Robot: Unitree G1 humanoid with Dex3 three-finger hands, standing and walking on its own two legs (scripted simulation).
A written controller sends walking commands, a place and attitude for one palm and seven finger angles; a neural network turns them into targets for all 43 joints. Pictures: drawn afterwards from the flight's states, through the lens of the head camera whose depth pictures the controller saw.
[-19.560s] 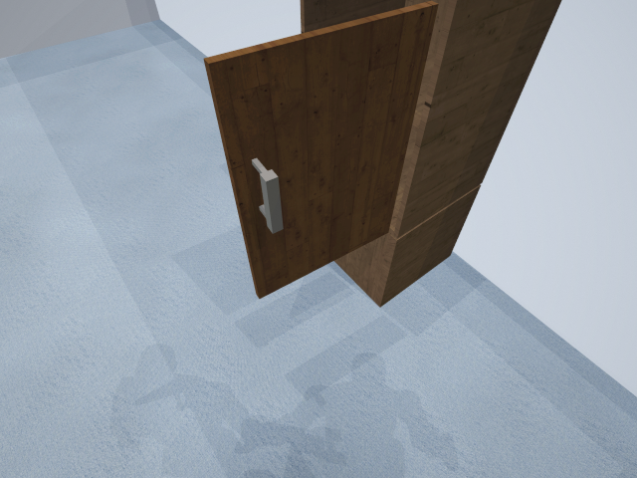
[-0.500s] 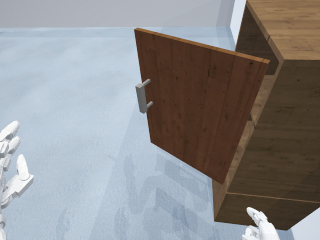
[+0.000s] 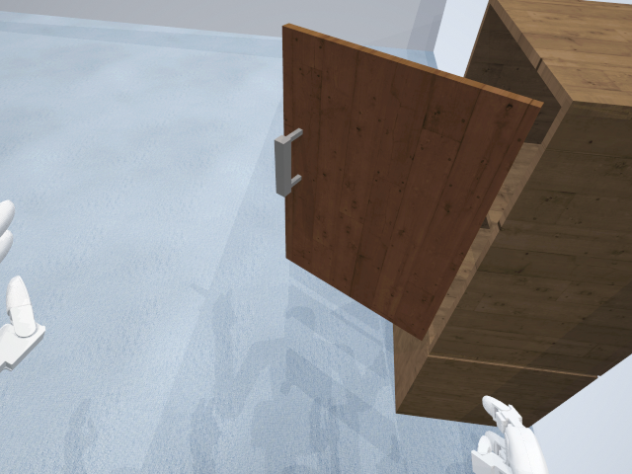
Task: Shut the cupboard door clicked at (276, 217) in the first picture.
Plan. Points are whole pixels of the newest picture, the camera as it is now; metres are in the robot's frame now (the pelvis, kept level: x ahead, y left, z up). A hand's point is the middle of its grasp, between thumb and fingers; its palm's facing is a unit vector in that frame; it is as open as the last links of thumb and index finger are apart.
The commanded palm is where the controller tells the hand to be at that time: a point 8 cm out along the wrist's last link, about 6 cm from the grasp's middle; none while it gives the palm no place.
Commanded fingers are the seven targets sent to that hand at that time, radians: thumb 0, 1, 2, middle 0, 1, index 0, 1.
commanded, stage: step back with the hand held close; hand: left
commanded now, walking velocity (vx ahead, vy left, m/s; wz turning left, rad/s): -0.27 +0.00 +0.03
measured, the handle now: (290, 162) +0.67 +0.10 +0.02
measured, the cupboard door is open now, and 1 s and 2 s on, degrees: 60 60 60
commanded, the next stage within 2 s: stop stepping back and stand still in 1.04 s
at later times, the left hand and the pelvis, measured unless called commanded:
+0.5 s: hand (20, 394) +0.14 +0.25 +0.17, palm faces +0.41 -0.76 -0.49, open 7.4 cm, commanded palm +0.07 +0.29 +0.19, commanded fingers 0.00 0.90 0.90 -0.20 -0.30 -0.20 -0.30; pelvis -0.06 -0.01 -0.01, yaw +1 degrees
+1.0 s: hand out of the picture +0.04 +0.29 +0.21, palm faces +0.54 -0.78 -0.31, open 7.4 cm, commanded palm -0.02 +0.31 +0.19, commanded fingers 0.00 0.90 0.90 -0.20 -0.30 -0.20 -0.30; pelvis -0.14 +0.00 +0.01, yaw +2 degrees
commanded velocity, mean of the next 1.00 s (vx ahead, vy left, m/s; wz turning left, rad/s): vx -0.39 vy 0.00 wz -0.04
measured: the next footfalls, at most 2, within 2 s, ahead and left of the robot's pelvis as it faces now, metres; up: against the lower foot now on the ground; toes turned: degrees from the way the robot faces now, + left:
right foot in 1.08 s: -0.30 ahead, -0.16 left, +0.00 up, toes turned -4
right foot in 1.38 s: -0.24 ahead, -0.04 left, +0.01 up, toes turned -9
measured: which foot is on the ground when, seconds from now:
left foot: down 0.00-1.00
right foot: down 0.00-0.72, up 0.74-1.00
